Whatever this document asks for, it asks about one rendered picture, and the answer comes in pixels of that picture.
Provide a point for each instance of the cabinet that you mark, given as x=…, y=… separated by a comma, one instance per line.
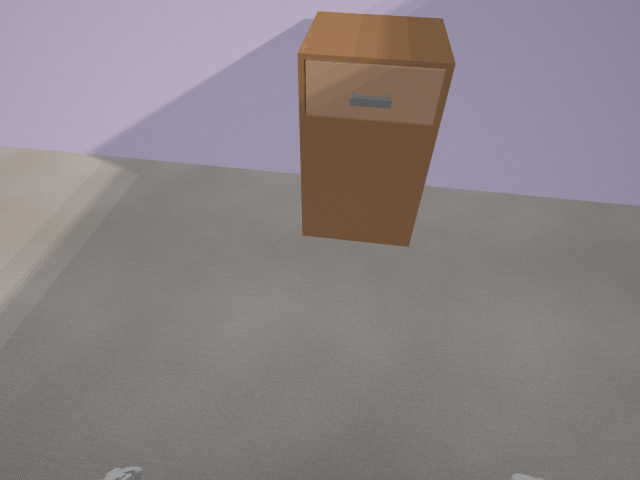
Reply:
x=362, y=180

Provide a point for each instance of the drawer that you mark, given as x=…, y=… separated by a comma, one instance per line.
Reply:
x=414, y=90

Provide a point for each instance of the handle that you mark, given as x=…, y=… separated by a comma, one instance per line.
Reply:
x=370, y=101

